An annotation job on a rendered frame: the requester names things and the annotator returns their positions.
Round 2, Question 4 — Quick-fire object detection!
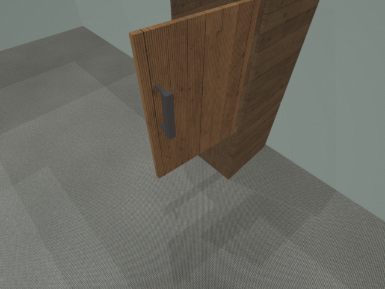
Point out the cupboard door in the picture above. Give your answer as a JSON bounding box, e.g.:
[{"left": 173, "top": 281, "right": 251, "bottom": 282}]
[{"left": 129, "top": 0, "right": 261, "bottom": 178}]

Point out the handle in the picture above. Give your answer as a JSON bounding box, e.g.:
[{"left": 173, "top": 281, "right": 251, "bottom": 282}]
[{"left": 155, "top": 84, "right": 176, "bottom": 140}]

